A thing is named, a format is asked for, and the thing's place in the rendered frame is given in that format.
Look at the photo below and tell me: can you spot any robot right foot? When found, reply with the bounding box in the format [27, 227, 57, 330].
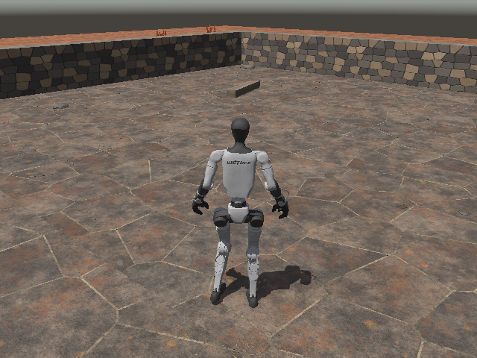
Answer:
[246, 289, 258, 308]

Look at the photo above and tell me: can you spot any robot left foot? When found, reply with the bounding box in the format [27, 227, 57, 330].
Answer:
[210, 282, 226, 302]

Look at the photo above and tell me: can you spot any right robot upper arm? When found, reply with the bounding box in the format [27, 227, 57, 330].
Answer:
[255, 151, 277, 191]

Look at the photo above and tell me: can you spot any robot foot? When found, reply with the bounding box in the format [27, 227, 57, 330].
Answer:
[210, 282, 226, 302]
[246, 289, 258, 308]

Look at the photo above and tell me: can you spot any left robot forearm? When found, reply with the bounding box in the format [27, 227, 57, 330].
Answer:
[195, 179, 209, 204]

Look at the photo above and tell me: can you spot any right robot hand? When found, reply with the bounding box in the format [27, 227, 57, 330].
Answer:
[272, 201, 289, 219]

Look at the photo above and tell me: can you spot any left robot upper arm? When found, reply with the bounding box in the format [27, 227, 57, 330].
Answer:
[202, 150, 224, 190]

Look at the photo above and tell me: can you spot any left robot hand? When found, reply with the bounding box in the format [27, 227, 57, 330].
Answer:
[192, 199, 209, 215]

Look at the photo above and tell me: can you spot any right robot forearm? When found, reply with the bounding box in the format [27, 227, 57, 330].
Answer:
[270, 180, 286, 207]

